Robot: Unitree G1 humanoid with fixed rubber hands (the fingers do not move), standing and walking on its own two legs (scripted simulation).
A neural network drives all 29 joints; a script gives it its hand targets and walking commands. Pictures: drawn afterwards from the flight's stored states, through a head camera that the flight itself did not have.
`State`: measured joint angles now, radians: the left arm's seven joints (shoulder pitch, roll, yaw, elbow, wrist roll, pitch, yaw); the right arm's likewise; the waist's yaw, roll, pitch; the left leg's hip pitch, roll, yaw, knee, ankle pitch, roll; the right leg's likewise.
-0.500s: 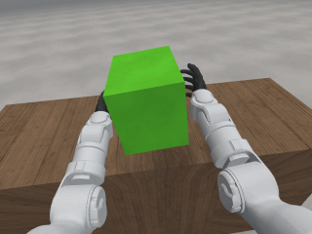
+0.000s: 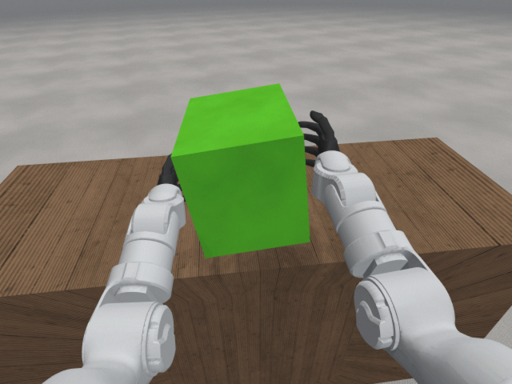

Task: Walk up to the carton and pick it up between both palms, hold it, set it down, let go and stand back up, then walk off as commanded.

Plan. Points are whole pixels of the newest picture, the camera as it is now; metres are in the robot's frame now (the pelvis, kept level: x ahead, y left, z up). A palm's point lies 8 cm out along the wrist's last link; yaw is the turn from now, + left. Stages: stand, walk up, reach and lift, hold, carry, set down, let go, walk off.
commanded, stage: reach and lift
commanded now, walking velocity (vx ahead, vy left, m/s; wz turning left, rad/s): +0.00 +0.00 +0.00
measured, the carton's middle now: (245, 164) +0.41 +0.05 +0.20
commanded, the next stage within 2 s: hold in 0.28 s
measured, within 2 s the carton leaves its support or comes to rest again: neither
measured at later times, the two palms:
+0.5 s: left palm (176, 177) +0.40 +0.17 +0.18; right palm (324, 149) +0.42 -0.08 +0.22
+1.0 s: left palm (172, 180) +0.36 +0.16 +0.20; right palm (338, 153) +0.37 -0.09 +0.24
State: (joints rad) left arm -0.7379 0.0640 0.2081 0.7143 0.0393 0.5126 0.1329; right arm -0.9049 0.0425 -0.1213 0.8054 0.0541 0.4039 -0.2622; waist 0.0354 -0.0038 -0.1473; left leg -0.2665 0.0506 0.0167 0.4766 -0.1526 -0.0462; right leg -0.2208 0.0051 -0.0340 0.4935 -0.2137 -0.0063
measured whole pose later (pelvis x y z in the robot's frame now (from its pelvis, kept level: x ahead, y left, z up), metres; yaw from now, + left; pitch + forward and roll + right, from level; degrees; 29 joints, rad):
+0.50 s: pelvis +0.02 +0.00 +0.00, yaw +0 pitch -2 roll +0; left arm -0.79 0.07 0.21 0.68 0.07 0.54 0.13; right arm -0.96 0.04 -0.20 0.84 0.15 0.34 -0.27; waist 0.02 -0.01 -0.12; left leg -0.27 0.05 0.01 0.46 -0.16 -0.04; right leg -0.22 0.01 -0.04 0.47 -0.22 -0.01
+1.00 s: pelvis +0.00 +0.00 +0.00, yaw +0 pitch -6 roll -1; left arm -0.73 0.03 0.21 0.45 0.09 0.74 0.14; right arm -0.86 0.04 -0.17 0.59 0.18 0.52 -0.29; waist 0.00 -0.01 -0.10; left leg -0.22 0.05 0.01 0.46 -0.14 -0.04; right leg -0.16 0.01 -0.04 0.45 -0.19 0.00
